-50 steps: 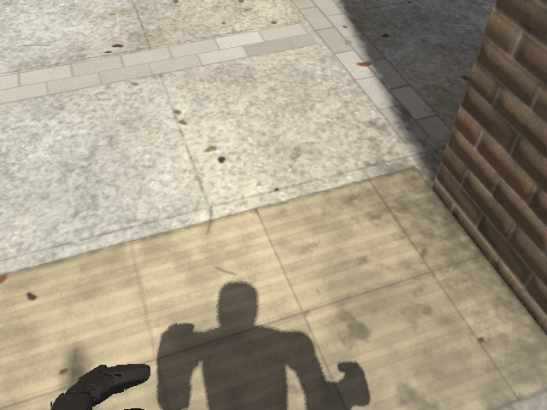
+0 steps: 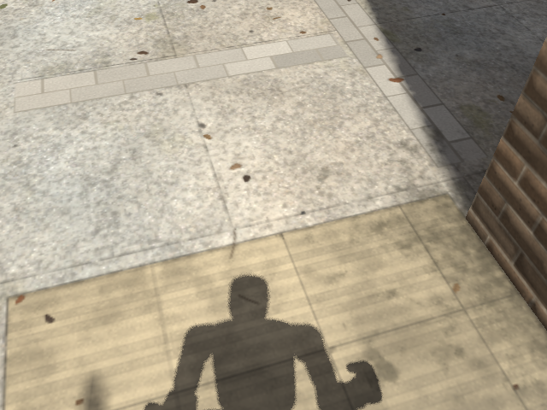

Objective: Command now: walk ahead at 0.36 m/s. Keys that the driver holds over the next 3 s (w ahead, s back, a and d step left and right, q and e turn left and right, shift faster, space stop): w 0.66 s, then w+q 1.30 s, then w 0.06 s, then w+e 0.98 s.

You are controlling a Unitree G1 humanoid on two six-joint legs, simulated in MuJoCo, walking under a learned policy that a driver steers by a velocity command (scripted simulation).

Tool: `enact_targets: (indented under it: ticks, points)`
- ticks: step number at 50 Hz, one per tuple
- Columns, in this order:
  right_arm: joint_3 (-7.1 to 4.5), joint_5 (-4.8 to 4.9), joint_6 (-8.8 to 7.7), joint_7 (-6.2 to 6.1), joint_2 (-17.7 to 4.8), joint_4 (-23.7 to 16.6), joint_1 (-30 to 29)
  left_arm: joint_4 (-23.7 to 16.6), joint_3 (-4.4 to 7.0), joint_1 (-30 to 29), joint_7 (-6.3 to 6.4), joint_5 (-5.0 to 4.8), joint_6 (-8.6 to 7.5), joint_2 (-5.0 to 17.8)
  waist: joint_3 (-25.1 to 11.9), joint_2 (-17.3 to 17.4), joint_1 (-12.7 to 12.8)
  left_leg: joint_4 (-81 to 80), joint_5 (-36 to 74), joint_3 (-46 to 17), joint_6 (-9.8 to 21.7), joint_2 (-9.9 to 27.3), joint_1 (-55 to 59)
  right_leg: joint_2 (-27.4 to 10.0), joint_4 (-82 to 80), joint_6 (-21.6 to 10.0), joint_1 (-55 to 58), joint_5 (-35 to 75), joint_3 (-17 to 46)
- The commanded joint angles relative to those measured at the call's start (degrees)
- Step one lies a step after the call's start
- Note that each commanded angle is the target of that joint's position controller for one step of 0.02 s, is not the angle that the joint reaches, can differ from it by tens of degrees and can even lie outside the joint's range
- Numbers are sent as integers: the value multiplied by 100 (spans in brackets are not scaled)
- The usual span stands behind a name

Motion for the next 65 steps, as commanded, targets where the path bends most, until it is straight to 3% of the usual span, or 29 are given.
enact_targets:
  ticks: [1, 2, 3, 4, 5, 7, 9, 14, 19, 20, 22, 23, 24, 25, 26, 27, 29, 33, 37, 43, 46, 48, 49, 50, 51, 52, 53, 58, 65]
  points:
    - [-21, 146, -247, 179, -157, 16, 786, -485, 223, -770, -236, 148, 161, 1184, 357, -195, -672, -1350, 1561, 316, 131, -270, 1874, -952, -65, -1127, -1483, 169, 720]
    - [-128, 97, -335, 122, -450, 58, 1252, -348, 161, -394, -295, 246, 96, 861, 26, 30, -830, -1010, 1655, 108, 353, -99, 2607, -635, 961, -931, -1814, 679, 419]
    - [-244, -74, -385, -28, -958, 211, 2295, -408, -61, -94, -345, 231, 4, 59, -971, 1085, -1050, -1188, 1612, -1438, 1387, 950, 3773, 171, 2947, -445, -2405, -152, -67]
    - [-237, -143, -336, -99, -1220, 76, 2710, -796, -101, -581, -501, 258, -199, -58, -669, 1831, -1389, -2552, 431, -4366, 2396, 2071, 4383, 1028, 4407, -179, -4369, -1703, 392]
    - [-200, -161, -346, -121, -1030, 160, 2340, -852, -18, -1626, -541, 19, -286, 209, 448, 1180, -1526, -2826, -1423, -4036, 1819, 2029, 3552, 596, 5741, -499, -5477, -1315, 902]
    - [119, -74, -290, -33, -281, 162, 1537, -731, 102, -1584, -413, 111, -281, 523, 457, 783, -904, -2745, -680, -2502, 1330, 1686, 2340, 215, 6440, -735, -5072, -466, 638]
    - [307, -121, -245, -29, 131, 77, 1002, -781, 35, -1517, -385, 176, -138, 256, 396, 533, -406, -2926, 715, -1746, 1164, 1547, 1829, -92, 5941, -543, -4508, -54, 617]
    - [273, -185, -211, 22, -185, 167, 815, -889, -149, -2057, -560, 119, -54, -121, 449, 445, -458, -3259, 1744, -290, 804, 696, 742, -175, 3273, -207, -3093, 1265, -270]
    - [111, 29, -270, 159, -781, 658, 1649, -1114, -81, -2775, -536, 177, 154, 417, 558, 553, -644, -2848, 3347, -654, 1056, 1441, 2316, 109, 1922, -287, -3200, 1197, -427]
    - [114, 659, -25, -117, -765, 822, 1651, -1294, 45, -2816, -475, -687, 21, 455, 977, 246, -543, -2160, 5838, -477, 803, 971, 2399, 566, 1673, -263, -3145, 838, -933]
    - [109, 491, 161, -306, -919, 865, 1688, -955, 227, -851, -355, -569, -67, 760, -375, 1030, 417, -79, 6721, -242, 389, 837, 1312, 290, 1683, -534, -119, 1920, -381]
    - [211, 195, 92, -345, -617, 462, 1420, -795, 452, 349, -234, -352, -7, 1578, -1596, 127, 789, 2034, 3999, -48, 133, 230, -138, -1214, 1942, -1003, 1987, 3031, 1369]
    - [416, 273, -28, -299, 272, 512, 2131, -615, 397, 673, -308, -173, -17, 1563, -2839, -1385, 395, 4239, -1258, -840, -184, -811, -1586, -2520, 872, -1964, 3263, 2423, 4183]
    - [229, 434, -159, -264, -306, 503, 1536, -584, 297, 535, -271, -197, 19, 1012, -2286, -969, 571, 4822, -1006, -1326, -83, -471, -2227, -2195, 442, -1713, 2679, 1814, 4146]
    - [149, 552, -206, -274, -614, 223, 676, -597, 222, -83, -215, -277, 8, 755, -1195, -773, 410, 4631, -412, -988, -58, -122, -2583, -1965, 413, -1432, 1638, 2122, 2852]
    - [135, 508, -198, -326, -641, 105, 361, -531, 143, -507, -246, -368, 2, 528, -767, -134, 129, 4256, -16, -700, -68, 189, -2464, -1635, 210, -1272, 859, 2469, 2127]
    - [103, 422, -52, -304, -440, 111, 620, -483, 109, -822, -291, -283, -41, 304, -416, -206, -375, 3716, 349, -623, -85, 573, -1933, -1257, -293, -1228, -165, 2031, 1493]
    - [75, 314, 144, -275, -257, 78, 415, -213, 182, -740, -346, -241, -101, 580, 198, -214, -569, 2942, 959, -375, -222, 712, -2018, -1007, -837, -1283, -1232, 2311, 681]
    - [131, 325, 82, -195, -210, -36, -575, -95, 224, -581, -238, -194, -83, 843, 281, -116, -233, 776, 2761, -57, -198, 501, -1441, -659, -971, -923, -1328, 2181, -235]
    - [92, 427, 59, 47, -348, -518, -1530, 218, 273, 18, -180, -297, 90, 1021, 436, -43, 84, -213, 2238, -164, 77, 364, -2295, -1360, -452, -725, 655, 2307, -320]
    - [-22, 360, 103, 148, -567, -548, -1095, 103, 340, -202, -127, -305, 211, 1239, 82, -338, -210, -334, 1275, 355, 364, -103, -1368, -1311, 529, -527, 936, 4769, -580]
    - [-318, 356, 139, 70, -1116, -186, 503, -13, 315, -288, -52, -278, 268, 1221, -759, -177, -1006, -629, 1586, 294, 707, -434, 1069, -921, 2795, -224, 39, 5188, -918]
    - [-493, 343, 148, -28, -1813, -142, 1116, -276, 123, 205, -77, -117, 169, 690, -1531, 1044, -876, -590, 1587, -2177, 1578, 994, 3427, -215, 5097, 122, -2285, 2133, -917]
    - [-432, 415, 117, -13, -1765, -176, 1192, -401, -8, 140, -170, -121, -52, 510, -2298, 1501, -758, -1829, 766, -4952, 2462, 1846, 4462, 730, 6550, 313, -3815, -1647, 181]
    - [-348, 352, 122, -44, -1397, -180, 1159, -534, 116, -397, -263, -350, -216, 937, -1950, 946, -971, -2049, 292, -4425, 2075, 1662, 4302, 310, 6783, 193, -4433, -1253, 737]
    - [-288, 351, 122, -85, -1152, -231, 793, -692, 83, -810, -265, -425, -288, 906, -1216, 566, -857, -2040, 651, -3566, 1801, 1433, 3486, 53, 6446, 122, -4559, -759, 612]
    - [-231, 356, 140, -108, -984, -309, 379, -702, 65, -932, -210, -301, -305, 841, -758, 47, -597, -2046, 1399, -2917, 1580, 1217, 2578, -196, 5893, 171, -4337, -393, 536]
    - [-200, 335, 90, -177, -894, -360, 55, -801, 102, -976, -121, -109, -15, 677, -244, 239, -134, -2423, 2818, -1842, 1467, 671, 714, -381, 4487, 449, -3434, 79, 345]
    - [-264, 440, 199, -286, -1083, -71, 619, -1112, 12, -2381, -212, -239, -45, 501, -100, 623, -690, -2132, 1841, -1695, 1012, 325, 632, 180, 1739, 554, -2721, 2001, 294]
